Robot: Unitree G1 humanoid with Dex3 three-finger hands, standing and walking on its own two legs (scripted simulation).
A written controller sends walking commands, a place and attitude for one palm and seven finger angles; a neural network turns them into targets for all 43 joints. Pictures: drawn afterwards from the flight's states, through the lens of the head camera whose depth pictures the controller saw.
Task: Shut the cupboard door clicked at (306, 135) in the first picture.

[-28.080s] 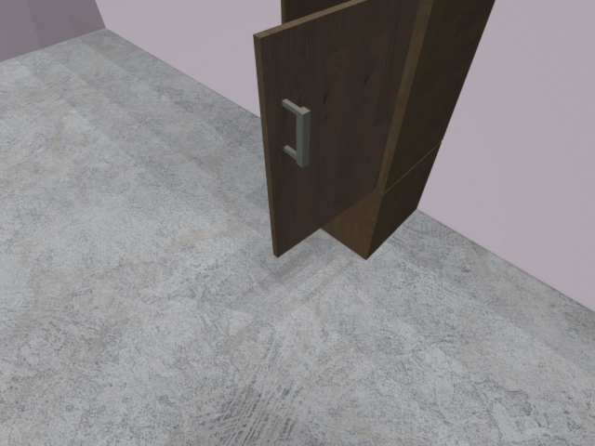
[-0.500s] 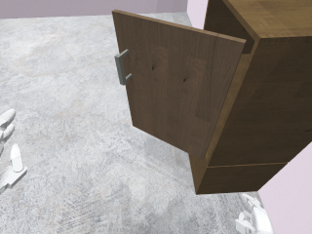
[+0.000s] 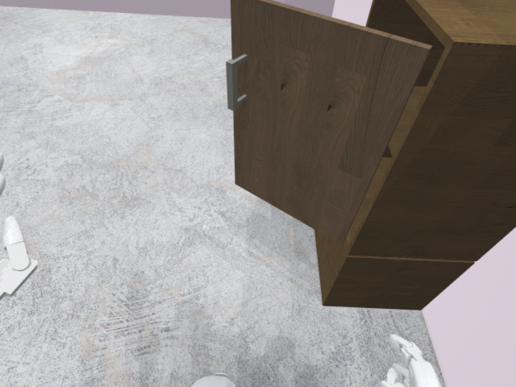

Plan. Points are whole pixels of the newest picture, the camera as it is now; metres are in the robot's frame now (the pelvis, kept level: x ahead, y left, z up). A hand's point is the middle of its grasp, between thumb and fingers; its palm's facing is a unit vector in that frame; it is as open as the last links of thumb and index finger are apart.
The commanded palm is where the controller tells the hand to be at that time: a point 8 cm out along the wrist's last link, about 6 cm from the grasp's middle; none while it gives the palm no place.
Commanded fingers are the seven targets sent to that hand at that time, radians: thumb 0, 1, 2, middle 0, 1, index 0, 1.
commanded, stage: step back with the hand held close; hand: left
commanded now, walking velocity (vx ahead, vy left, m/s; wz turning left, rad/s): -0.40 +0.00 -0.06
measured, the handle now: (237, 82) +0.75 +0.12 +0.08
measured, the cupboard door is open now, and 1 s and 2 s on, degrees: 56 56 56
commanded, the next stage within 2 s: stop stepping back and stand still in 0.40 s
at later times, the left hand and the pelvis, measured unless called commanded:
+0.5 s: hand out of the picture +0.12 +0.27 +0.19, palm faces +0.41 -0.82 -0.39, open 7.4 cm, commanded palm +0.05 +0.31 +0.19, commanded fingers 0.00 0.90 0.90 -0.20 -0.30 -0.20 -0.30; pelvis -0.09 +0.02 +0.00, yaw -1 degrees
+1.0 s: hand out of the picture +0.05 +0.33 +0.18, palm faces +0.44 -0.83 -0.34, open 7.4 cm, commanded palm -0.03 +0.35 +0.19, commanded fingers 0.00 0.90 0.90 -0.20 -0.30 -0.20 -0.30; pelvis -0.19 +0.06 +0.02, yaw -4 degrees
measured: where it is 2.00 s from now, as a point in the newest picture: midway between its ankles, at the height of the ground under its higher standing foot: outside the picture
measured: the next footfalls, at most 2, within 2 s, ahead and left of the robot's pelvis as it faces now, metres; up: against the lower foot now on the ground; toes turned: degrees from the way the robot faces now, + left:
right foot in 0.26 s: -0.05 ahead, -0.13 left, +0.00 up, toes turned +4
right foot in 0.66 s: -0.16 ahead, -0.10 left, +0.00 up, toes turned -1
